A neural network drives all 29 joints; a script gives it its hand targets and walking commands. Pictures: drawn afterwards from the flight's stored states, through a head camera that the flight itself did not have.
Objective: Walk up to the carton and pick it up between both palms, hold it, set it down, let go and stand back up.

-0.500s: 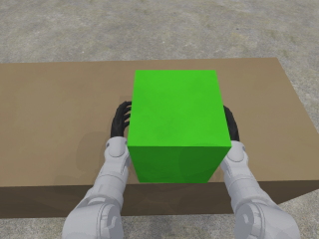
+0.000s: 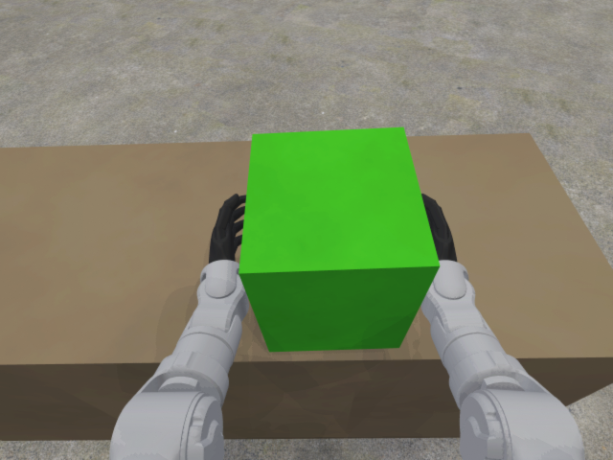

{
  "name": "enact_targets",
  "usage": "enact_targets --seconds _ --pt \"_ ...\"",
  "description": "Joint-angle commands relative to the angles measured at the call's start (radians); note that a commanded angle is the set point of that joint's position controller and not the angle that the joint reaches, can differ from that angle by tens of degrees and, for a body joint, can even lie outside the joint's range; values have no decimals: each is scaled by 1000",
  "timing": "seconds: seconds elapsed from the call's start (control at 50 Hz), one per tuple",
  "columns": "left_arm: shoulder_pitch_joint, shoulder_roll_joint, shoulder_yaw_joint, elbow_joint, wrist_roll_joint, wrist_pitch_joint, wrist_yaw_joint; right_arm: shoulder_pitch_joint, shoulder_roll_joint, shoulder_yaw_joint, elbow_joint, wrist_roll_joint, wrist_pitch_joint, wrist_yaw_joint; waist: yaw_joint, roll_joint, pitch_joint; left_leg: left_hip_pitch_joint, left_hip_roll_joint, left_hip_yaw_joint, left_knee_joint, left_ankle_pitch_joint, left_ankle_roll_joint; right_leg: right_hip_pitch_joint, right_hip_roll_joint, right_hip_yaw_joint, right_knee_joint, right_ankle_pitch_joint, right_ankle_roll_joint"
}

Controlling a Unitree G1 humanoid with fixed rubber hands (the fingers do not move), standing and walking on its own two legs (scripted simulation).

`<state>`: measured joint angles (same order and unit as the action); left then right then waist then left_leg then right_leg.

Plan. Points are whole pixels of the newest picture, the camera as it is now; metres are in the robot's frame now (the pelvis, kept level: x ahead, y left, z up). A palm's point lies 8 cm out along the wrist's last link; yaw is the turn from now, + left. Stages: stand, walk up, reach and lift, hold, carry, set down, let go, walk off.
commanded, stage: reach and lift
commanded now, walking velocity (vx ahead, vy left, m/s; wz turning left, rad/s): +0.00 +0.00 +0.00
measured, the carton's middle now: (331, 248) +0.41 -0.05 +0.04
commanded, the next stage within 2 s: none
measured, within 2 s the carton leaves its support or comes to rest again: neither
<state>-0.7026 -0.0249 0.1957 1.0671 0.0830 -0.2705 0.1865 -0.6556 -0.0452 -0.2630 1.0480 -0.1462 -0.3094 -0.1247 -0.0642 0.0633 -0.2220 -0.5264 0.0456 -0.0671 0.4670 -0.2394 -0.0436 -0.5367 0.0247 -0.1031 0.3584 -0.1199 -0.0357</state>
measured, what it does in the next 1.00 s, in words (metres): stands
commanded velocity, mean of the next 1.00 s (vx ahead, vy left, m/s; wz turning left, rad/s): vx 0.00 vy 0.00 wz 0.00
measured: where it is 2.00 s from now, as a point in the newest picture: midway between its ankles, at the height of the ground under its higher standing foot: outside the picture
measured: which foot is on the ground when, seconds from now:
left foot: down 0.00-1.00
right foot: down 0.00-1.00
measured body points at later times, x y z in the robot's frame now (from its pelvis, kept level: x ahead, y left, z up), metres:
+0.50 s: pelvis -0.02 +0.01 +0.01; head -0.02 +0.03 +0.46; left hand +0.41 +0.12 +0.12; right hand +0.37 -0.17 +0.11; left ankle -0.03 +0.14 -0.74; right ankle +0.02 -0.10 -0.74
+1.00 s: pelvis -0.01 +0.02 +0.01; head -0.03 +0.04 +0.46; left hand +0.40 +0.14 +0.16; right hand +0.38 -0.15 +0.15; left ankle -0.03 +0.14 -0.74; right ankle +0.02 -0.10 -0.74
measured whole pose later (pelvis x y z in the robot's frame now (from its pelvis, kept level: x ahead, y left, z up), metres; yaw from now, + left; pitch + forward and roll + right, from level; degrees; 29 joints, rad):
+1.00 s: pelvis -0.01 +0.02 +0.01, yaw +0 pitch +0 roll -2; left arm -0.67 -0.01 0.20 0.46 0.16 0.44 0.14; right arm -0.67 -0.06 -0.09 0.68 0.14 0.22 -0.17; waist -0.07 -0.02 -0.06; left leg -0.18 0.03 -0.06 0.41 -0.23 -0.02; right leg -0.19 0.01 -0.08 0.28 -0.10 -0.01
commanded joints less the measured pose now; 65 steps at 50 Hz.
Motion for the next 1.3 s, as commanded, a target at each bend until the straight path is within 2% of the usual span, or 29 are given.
enact_targets --seconds 0.0,0.1,0.12,0.14,0.18,0.3,0.4,0.54,0.66,0.68,0.72,0.8,0.94,1.12,1.28 --pt "-825 -761 -385 -265 64 -80 -124 -855 688 404 -273 -38 -60 142 -38 -59 -780 100 -68 31 -20 330 -7 616 10 53 118 614 57" --pt "-827 -751 -361 -279 73 -15 -134 -875 692 426 -301 13 0 136 -32 -80 -692 126 -72 28 -39 292 2 624 5 55 93 555 62" --pt "-824 -694 -325 -247 77 10 -154 -844 683 421 -270 16 23 126 -56 -128 -631 157 -86 47 -57 287 17 769 -4 68 94 676 88" --pt "-797 -717 -314 -249 84 29 -170 -849 680 411 -284 18 26 119 -31 -114 -610 117 -85 40 -102 266 20 775 -8 76 91 709 94" --pt "-802 -705 -301 -273 84 56 -175 -869 680 398 -315 28 33 122 -24 -107 -622 145 -82 46 -110 299 12 803 -4 72 82 716 89" --pt "-806 -698 -278 -320 90 157 -178 -911 640 366 -351 55 81 141 -16 -93 -519 229 -76 58 -137 254 5 756 1 57 27 543 72" --pt "-822 -715 -298 -392 74 253 -166 -953 618 347 -395 83 126 155 -15 -70 -486 306 -67 63 -136 238 -5 686 7 40 -5 402 53" --pt "-803 -734 -348 -488 47 370 -156 -979 592 363 -472 128 188 162 -17 -45 -474 398 -60 56 -122 274 -22 638 15 24 -27 329 43" --pt "-770 -740 -393 -573 29 454 -164 -987 595 411 -551 174 242 148 -19 -43 -451 434 -63 44 -115 300 -23 637 20 25 -36 309 46" --pt "-786 -773 -447 -596 44 479 -155 -1044 585 416 -548 193 251 151 -23 -12 -494 457 -52 32 -117 312 -32 546 32 6 -40 232 35" --pt "-775 -781 -458 -624 24 521 -145 -1046 613 445 -588 222 284 148 -15 -24 -488 482 -51 29 -89 342 -25 509 35 12 -52 204 31" --pt "-777 -765 -459 -668 -5 575 -156 -1064 649 498 -653 276 347 128 -2 -48 -461 413 -66 31 -101 284 1 578 27 37 -45 214 47" --pt "-712 -718 -481 -783 -16 655 -193 -1006 675 588 -768 356 437 72 -9 -53 -441 391 -92 23 -97 322 14 701 23 64 -31 343 77" --pt "-642 -697 -571 -980 -39 730 -225 -912 665 657 -932 416 509 15 -57 -36 -411 460 -100 2 -68 449 -7 745 34 62 -24 453 87" --pt "-611 -695 -644 -1092 -56 787 -223 -881 628 686 -1034 441 549 10 -78 -9 -383 530 -87 -16 -42 542 -24 687 47 51 -26 400 73"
